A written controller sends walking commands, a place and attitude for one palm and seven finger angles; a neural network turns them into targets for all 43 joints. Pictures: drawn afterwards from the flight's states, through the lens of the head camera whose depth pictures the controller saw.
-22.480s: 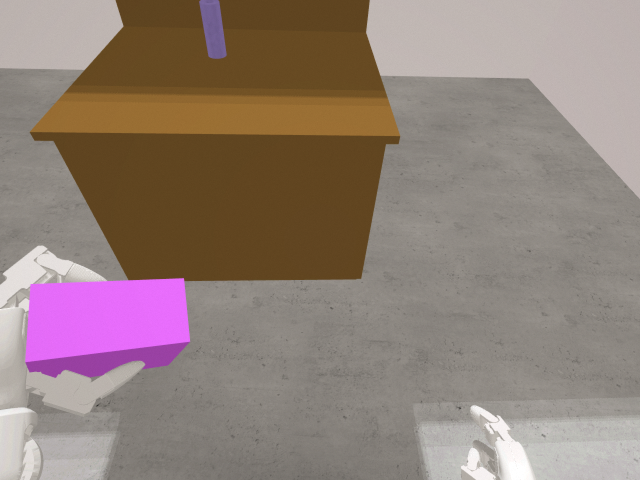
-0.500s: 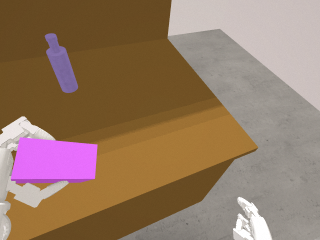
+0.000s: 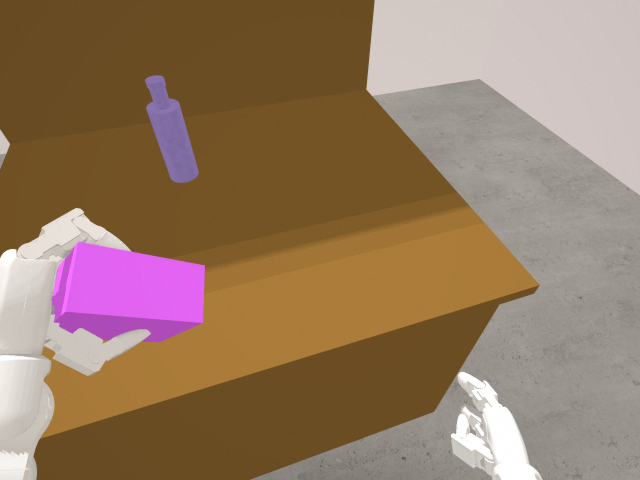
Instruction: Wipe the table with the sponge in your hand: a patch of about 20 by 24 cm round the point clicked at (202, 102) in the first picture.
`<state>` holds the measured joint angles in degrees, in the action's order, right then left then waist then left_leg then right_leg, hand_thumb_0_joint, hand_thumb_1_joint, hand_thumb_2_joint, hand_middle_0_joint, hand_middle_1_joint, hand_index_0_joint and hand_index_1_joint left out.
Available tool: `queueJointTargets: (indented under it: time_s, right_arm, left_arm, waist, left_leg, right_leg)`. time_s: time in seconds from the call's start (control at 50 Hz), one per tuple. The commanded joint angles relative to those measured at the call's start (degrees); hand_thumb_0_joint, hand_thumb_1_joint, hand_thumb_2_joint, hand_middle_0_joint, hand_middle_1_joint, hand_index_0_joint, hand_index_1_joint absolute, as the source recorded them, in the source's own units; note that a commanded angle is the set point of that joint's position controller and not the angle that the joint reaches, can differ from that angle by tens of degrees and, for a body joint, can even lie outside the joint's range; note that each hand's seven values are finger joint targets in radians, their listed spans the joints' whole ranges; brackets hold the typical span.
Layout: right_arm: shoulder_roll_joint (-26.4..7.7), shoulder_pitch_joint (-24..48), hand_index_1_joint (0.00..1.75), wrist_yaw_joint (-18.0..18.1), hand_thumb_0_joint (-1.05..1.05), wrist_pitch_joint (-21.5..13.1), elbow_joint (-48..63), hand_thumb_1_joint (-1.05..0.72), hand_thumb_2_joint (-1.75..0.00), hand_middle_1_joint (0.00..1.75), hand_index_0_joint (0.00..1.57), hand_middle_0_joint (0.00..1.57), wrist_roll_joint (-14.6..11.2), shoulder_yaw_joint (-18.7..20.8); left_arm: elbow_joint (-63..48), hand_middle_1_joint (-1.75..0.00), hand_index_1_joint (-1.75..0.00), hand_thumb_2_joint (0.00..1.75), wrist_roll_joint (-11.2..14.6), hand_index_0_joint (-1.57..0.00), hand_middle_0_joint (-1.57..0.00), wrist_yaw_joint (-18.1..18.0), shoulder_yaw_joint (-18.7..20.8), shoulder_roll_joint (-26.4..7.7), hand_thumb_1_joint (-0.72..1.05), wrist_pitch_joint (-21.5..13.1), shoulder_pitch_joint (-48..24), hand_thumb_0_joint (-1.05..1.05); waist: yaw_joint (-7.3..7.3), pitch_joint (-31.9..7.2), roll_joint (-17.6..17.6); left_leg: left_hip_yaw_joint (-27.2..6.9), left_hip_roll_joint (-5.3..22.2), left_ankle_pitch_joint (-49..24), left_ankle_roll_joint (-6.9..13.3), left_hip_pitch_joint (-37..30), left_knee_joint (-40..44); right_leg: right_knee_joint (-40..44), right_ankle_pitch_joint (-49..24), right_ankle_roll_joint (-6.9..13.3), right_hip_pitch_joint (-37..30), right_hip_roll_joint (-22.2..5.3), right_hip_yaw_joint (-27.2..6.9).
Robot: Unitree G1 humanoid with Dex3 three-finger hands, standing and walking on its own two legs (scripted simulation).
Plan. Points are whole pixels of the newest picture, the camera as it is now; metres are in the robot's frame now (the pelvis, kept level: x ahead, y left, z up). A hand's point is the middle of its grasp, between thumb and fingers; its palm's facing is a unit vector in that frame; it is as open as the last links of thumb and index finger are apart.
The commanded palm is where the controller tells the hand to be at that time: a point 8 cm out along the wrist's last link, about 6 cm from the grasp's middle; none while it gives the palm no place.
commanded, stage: turn the palm down, sponge in hand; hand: left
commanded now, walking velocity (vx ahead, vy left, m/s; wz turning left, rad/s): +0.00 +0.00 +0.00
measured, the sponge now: (144, 301) +0.25 +0.22 +0.14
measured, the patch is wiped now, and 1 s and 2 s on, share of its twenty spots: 0.00 0.00 0.00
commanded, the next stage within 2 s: move the sponge above the wiping area in 1.82 s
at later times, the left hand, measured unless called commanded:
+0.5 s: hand (115, 280) +0.25 +0.25 +0.17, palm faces +0.28 -0.46 -0.84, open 10.2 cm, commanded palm +0.22 +0.26 +0.21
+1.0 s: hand (93, 269) +0.26 +0.28 +0.16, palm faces +0.21 -0.25 -0.95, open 10.2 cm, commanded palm +0.23 +0.28 +0.22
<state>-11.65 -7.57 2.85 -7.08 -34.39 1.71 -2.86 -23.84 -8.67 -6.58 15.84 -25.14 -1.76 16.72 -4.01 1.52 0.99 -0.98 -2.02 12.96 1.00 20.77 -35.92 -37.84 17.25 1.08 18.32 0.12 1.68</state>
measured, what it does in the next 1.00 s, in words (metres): stands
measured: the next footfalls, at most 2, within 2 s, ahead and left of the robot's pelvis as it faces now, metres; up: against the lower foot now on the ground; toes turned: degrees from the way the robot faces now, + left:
none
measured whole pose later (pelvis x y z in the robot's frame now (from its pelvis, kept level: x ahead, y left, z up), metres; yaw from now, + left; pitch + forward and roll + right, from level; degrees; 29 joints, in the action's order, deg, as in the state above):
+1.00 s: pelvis +0.04 +0.00 +0.01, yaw -1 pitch -2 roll +0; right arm -13.5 -3.8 6.1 -0.5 -34.1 -2.1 -3.5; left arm -24.5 -35.4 0.4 6.5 -32.8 20.2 13.6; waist -7.0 0.0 5.8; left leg -1.2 -1.4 13.5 0.9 14.5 -30.3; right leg -30.3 16.6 1.5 11.5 1.1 1.1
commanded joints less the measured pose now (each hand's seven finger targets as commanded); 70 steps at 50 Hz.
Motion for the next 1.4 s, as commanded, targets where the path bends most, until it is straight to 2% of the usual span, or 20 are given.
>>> queueJointTargets:
  time_s: [0.0,0.02,0.08,0.1,0.18,0.2,0.28,0.3,0.38,0.46,0.56,0.6,0.62,0.8,0.82,1.0,1.02,1.2,1.22,1.38]
  right_arm:
    - [-7.7,7.9,0.30,2.5,0.00,-2.1,8.3,-0.90,-0.90,0.30,0.20,0.20,-1.4,2.2]
    - [-7.6,8.6,0.30,2.9,0.00,-1.9,8.4,-0.90,-0.90,0.30,0.20,0.20,-1.4,1.9]
    - [-7.8,8.5,0.30,4.6,0.00,-1.6,8.7,-0.90,-0.90,0.30,0.20,0.20,-1.9,2.0]
    - [-7.8,8.7,0.30,4.9,0.00,-1.6,8.9,-0.90,-0.90,0.30,0.20,0.20,-2.4,1.8]
    - [-7.7,7.9,0.30,5.4,0.00,-1.8,9.3,-0.90,-0.90,0.30,0.20,0.20,-2.3,2.3]
    - [-7.7,8.0,0.30,5.3,0.00,-2.1,9.3,-0.90,-0.90,0.30,0.20,0.20,-2.5,2.5]
    - [-8.1,6.5,0.30,5.0,0.00,-1.8,9.3,-0.90,-0.90,0.30,0.20,0.20,-2.5,3.4]
    - [-8.3,6.7,0.30,4.9,0.00,-1.9,9.2,-0.90,-0.90,0.30,0.20,0.20,-2.7,3.7]
    - [-9.0,5.3,0.30,4.8,0.00,-1.2,9.8,-0.90,-0.90,0.30,0.20,0.20,-2.5,4.5]
    - [-9.1,4.7,0.30,4.8,0.00,-1.2,10.4,-0.90,-0.90,0.30,0.20,0.20,-2.7,4.8]
    - [-9.2,4.1,0.30,5.0,0.00,-1.0,10.3,-0.90,-0.90,0.30,0.20,0.20,-2.8,5.1]
    - [-9.0,6.2,0.30,4.8,0.00,-0.6,10.2,-0.90,-0.90,0.30,0.20,0.20,-3.3,4.8]
    - [-8.7,5.5,0.30,4.6,0.00,-0.2,10.7,-0.90,-0.90,0.30,0.20,0.20,-3.2,4.6]
    - [-8.2,11.8,0.30,4.0,0.00,3.0,10.4,-0.90,-0.90,0.30,0.20,0.20,-4.4,2.5]
    - [-8.0,11.0,0.30,4.0,0.00,3.3,10.8,-0.90,-0.90,0.30,0.20,0.20,-4.1,2.3]
    - [-7.6,16.8,0.30,3.4,0.00,3.9,9.1,-0.90,-0.90,0.30,0.20,0.20,-4.0,1.0]
    - [-7.5,16.0,0.30,3.3,0.00,4.0,9.3,-0.90,-0.90,0.30,0.20,0.20,-3.7,1.0]
    - [-7.5,20.9,0.30,2.4,0.00,4.5,7.4,-0.90,-0.90,0.30,0.20,0.20,-3.9,0.8]
    - [-7.6,19.8,0.30,2.3,0.00,4.7,7.4,-0.90,-0.90,0.30,0.20,0.20,-3.7,0.9]
    - [-7.6,20.8,0.30,1.4,0.00,5.1,6.6,-0.90,-0.90,0.30,0.20,0.20,-3.4,1.1]
  left_arm:
    - [-8.2,-1.60,-1.60,1.30,-2.8,-1.20,-1.20,-2.8,8.1,-16.2,0.10,-1.2,-19.3,0.00]
    - [-6.6,-1.60,-1.60,1.30,-3.0,-1.20,-1.20,-1.5,4.4,-13.3,0.10,0.3,-20.9,0.00]
    - [-5.2,-1.60,-1.60,1.30,-3.9,-1.20,-1.20,1.2,3.8,-15.6,0.10,3.7,-20.1,0.00]
    - [-4.8,-1.60,-1.60,1.30,-4.3,-1.20,-1.20,1.8,6.1,-18.5,0.10,4.6,-19.7,0.00]
    - [-4.6,-1.60,-1.60,1.30,-4.5,-1.20,-1.20,3.8,8.0,-19.7,0.10,3.7,-16.4,0.00]
    - [-5.0,-1.60,-1.60,1.30,-4.7,-1.20,-1.20,3.6,11.2,-22.8,0.10,3.4,-15.4,0.00]
    - [-2.6,-1.60,-1.60,1.30,-4.1,-1.20,-1.20,3.5,11.4,-21.9,0.10,2.3,-11.2,0.00]
    - [-2.8,-1.60,-1.60,1.30,-5.0,-1.20,-1.20,3.1,13.7,-24.5,0.10,2.2,-11.5,0.00]
    - [-4.9,-1.60,-1.60,1.30,-6.8,-1.20,-1.20,2.7,12.5,-23.3,0.10,2.8,-7.5,0.00]
    - [-8.9,-1.60,-1.60,1.30,-8.8,-1.20,-1.20,2.6,11.2,-22.3,0.10,3.1,-4.8,0.00]
    - [-11.4,-1.60,-1.60,1.30,-12.5,-1.20,-1.20,1.1,10.8,-22.9,0.10,4.9,-3.3,0.00]
    - [-12.5,-1.60,-1.60,1.30,-14.6,-1.20,-1.20,0.2,11.7,-24.2,0.10,6.8,-4.2,0.00]
    - [-12.5,-1.60,-1.60,1.30,-15.2,-1.20,-1.20,0.0,8.9,-21.3,0.10,7.7,-4.3,0.00]
    - [-11.4,-1.60,-1.60,1.30,-22.7,-1.20,-1.20,2.3,4.9,-22.2,0.10,18.4,-8.6,0.00]
    - [-11.4,-1.60,-1.60,1.30,-23.3,-1.20,-1.20,3.0,1.5,-19.5,0.10,19.1,-9.6,0.00]
    - [-12.0,-1.60,-1.60,1.30,-32.2,-1.20,-1.20,4.9,0.6,-22.8,0.10,21.7,-17.6,0.00]
    - [-10.7,-1.60,-1.60,1.30,-32.7,-1.20,-1.20,5.2,-2.7,-19.7,0.10,21.9,-17.7,0.00]
    - [-7.9,-1.60,-1.60,1.30,-37.9,-1.20,-1.20,6.3,-3.2,-21.5,0.10,24.7,-22.7,0.00]
    - [-6.0,-1.60,-1.60,1.30,-38.1,-1.20,-1.20,6.9,-6.8,-18.2,0.10,25.1,-21.8,0.00]
    - [-5.5,-1.60,-1.60,1.30,-43.1,-1.20,-1.20,8.0,-6.4,-21.1,0.10,25.3,-24.5,0.00]
  waist:
    - [1.77,-7.3,8.3]
    - [2.11,-6.7,7.6]
    - [1.22,-6.1,4.7]
    - [0.50,-6.1,5.0]
    - [-0.65,-6.0,-0.1]
    - [-1.49,-6.3,2.2]
    - [-1.73,-4.2,-0.3]
    - [-2.25,-4.7,2.2]
    - [-2.14,-8.4,0.4]
    - [-1.69,-11.2,0.5]
    - [-1.58,-12.8,0.4]
    - [-2.09,-12.5,3.3]
    - [-1.85,-13.1,3.4]
    - [-2.74,-10.5,3.6]
    - [-2.26,-10.6,2.5]
    - [-3.55,-11.2,6.5]
    - [-3.14,-11.0,6.5]
    - [-4.45,-11.2,6.8]
    - [-3.82,-10.7,6.0]
    - [-4.71,-13.4,5.0]
  left_leg:
    - [-2.0,0.8,19.2,-0.1,-4.9,9.4]
    - [-2.1,0.7,19.3,-0.2,-4.6,9.8]
    - [-1.0,0.4,16.8,0.4,-5.3,9.4]
    - [-0.3,0.1,15.6,0.4,-5.7,8.9]
    - [0.5,0.5,10.0,0.5,-5.5,7.0]
    - [1.0,0.3,8.2,0.4,-6.0,6.2]
    - [0.9,0.8,5.4,0.1,-3.6,3.0]
    - [1.1,0.6,3.8,-0.1,-3.8,2.2]
    - [0.9,0.5,-2.8,0.3,-4.2,0.2]
    - [1.3,0.3,-7.9,1.0,-6.4,0.1]
    - [1.5,0.5,-10.6,1.2,-7.7,0.8]
    - [1.4,0.3,-12.0,1.0,-8.9,1.2]
    - [1.5,0.5,-12.6,1.0,-8.9,1.5]
    - [-1.1,1.3,-10.9,0.3,-10.6,7.1]
    - [-0.9,1.6,-10.6,0.5,-10.7,7.6]
    - [-4.0,2.0,-8.1,0.1,-13.8,12.3]
    - [-3.7,2.1,-8.2,0.2,-13.4,12.6]
    - [-5.4,1.7,-6.7,0.1,-13.5,15.2]
    - [-4.9,1.8,-6.7,0.2,-12.9,15.2]
    - [-5.5,1.1,-8.0,0.6,-14.4,15.3]
  right_leg:
    - [8.6,8.4,0.3,4.7,0.7,0.2]
    - [9.2,8.5,0.3,4.3,0.4,0.3]
    - [12.0,11.0,-0.1,2.7,-0.4,-1.2]
    - [12.9,12.3,0.2,2.4,-0.2,-2.0]
    - [15.0,13.5,-0.4,0.8,-1.1,-3.5]
    - [15.5,13.2,-0.1,0.4,-1.0,-4.6]
    - [17.1,14.6,-0.5,0.5,-3.1,-8.6]
    - [16.7,13.0,0.0,0.1,-3.2,-9.8]
    - [13.6,-0.2,-0.4,-2.6,-3.8,-10.6]
    - [10.2,-13.5,-0.8,-3.5,-2.9,-7.4]
    - [8.5,-18.2,-1.0,-3.3,-2.2,-4.8]
    - [8.4,-19.0,-0.2,-3.0,-1.5,-5.1]
    - [8.2,-19.5,-0.3,-3.4,-1.7,-3.5]
    - [11.0,-12.7,1.0,-4.4,-0.1,-3.4]
    - [11.4,-12.8,0.7,-4.9,-0.4,-2.0]
    - [13.7,-7.9,2.5,-7.2,1.0,-4.2]
    - [13.9,-8.2,2.2,-7.8,0.6,-2.3]
    - [14.8,-7.5,3.3,-10.1,1.2,-5.6]
    - [14.9,-7.7,3.0,-10.2,0.8,-3.6]
    - [15.3,-7.4,3.1,-11.1,0.4,-5.8]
